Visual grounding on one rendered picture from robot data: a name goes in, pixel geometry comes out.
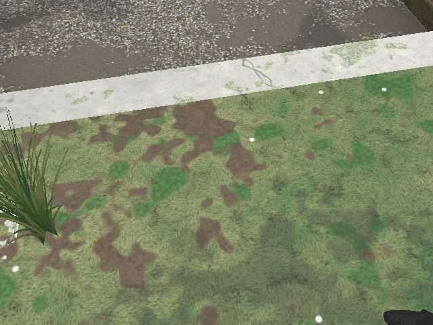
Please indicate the right robot hand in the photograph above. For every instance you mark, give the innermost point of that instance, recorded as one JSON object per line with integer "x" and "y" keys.
{"x": 403, "y": 317}

